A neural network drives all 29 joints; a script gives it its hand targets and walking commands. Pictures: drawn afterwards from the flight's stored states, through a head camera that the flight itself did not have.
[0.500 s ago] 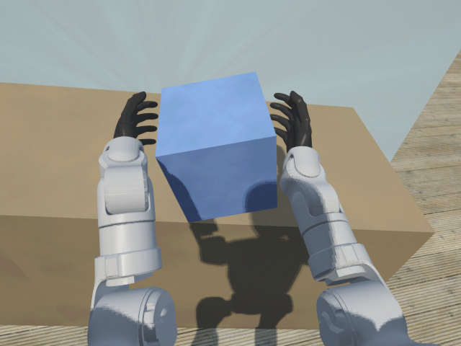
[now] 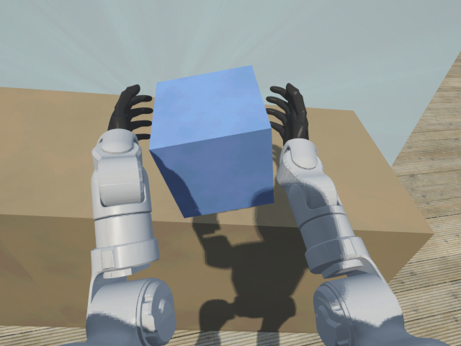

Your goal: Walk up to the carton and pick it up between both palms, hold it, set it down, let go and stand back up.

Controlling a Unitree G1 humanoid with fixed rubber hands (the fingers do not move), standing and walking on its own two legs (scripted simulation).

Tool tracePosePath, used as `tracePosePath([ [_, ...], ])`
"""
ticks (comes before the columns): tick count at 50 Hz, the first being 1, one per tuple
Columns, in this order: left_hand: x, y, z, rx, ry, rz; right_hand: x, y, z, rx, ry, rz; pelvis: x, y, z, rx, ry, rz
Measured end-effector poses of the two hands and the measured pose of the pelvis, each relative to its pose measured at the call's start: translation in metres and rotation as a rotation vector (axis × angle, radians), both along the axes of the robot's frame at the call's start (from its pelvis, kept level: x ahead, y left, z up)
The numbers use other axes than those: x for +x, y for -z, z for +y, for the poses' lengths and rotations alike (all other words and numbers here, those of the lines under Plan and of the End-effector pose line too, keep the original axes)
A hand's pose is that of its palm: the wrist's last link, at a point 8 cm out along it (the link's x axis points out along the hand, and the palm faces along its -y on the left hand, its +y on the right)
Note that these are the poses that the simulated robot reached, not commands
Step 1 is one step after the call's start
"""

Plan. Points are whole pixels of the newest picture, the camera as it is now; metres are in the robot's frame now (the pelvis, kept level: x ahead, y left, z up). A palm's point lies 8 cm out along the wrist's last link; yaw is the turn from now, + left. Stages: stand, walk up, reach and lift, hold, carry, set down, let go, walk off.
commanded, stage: hold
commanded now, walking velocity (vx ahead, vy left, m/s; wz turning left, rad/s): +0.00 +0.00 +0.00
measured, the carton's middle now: (216, 144) +0.43 -0.01 +0.16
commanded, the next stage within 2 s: none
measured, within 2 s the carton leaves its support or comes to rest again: neither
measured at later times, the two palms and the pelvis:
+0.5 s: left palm (116, 133) +0.36 +0.14 +0.24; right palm (293, 130) +0.37 -0.12 +0.24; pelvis +0.00 +0.00 +0.00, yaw +0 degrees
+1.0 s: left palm (111, 134) +0.36 +0.15 +0.24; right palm (291, 128) +0.36 -0.12 +0.24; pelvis +0.00 +0.00 +0.00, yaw +1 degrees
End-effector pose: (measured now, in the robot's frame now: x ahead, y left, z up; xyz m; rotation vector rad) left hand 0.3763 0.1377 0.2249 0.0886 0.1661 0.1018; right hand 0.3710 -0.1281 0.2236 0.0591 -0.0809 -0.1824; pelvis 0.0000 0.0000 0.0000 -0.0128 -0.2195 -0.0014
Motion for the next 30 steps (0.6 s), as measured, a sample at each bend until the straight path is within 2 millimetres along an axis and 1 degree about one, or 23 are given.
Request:
tracePosePath([
  [19, -0.012, -0.009, 0.005, -0.013, -0.014, -0.021, -0.007, -0.012, 0.005, -0.01, -0.018, -0.017, -0.002, 0.0, 0.0, 0.0, -0.007, -0.017],
  [30, -0.01, -0.014, 0.008, -0.008, -0.025, -0.016, -0.004, -0.017, 0.008, -0.007, -0.03, -0.011, -0.003, 0.0, -0.003, 0.003, -0.01, -0.009],
])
